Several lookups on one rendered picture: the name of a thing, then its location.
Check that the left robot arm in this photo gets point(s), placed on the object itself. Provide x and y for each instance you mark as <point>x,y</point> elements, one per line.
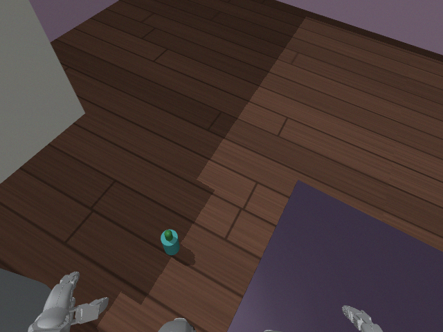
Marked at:
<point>56,319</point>

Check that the right robot hand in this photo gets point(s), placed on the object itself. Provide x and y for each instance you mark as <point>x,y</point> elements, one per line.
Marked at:
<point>361,319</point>

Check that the left robot hand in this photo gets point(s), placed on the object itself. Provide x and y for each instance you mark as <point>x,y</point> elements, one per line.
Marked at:
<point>62,296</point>

